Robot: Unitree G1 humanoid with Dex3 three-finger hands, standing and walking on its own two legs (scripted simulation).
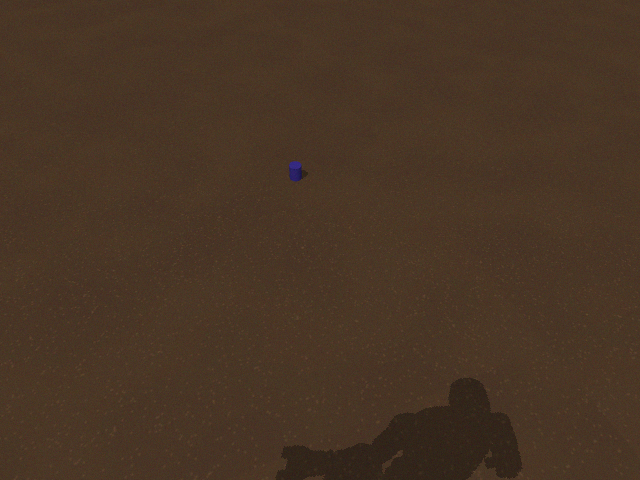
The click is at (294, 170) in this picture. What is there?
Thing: low tin
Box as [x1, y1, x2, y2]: [289, 161, 301, 180]
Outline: 293,161 289,164 290,179 299,180 301,178 301,166 299,162
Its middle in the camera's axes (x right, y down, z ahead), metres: -0.11 -0.34 +1.90
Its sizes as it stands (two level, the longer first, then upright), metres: 0.059 0.059 0.076
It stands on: the floor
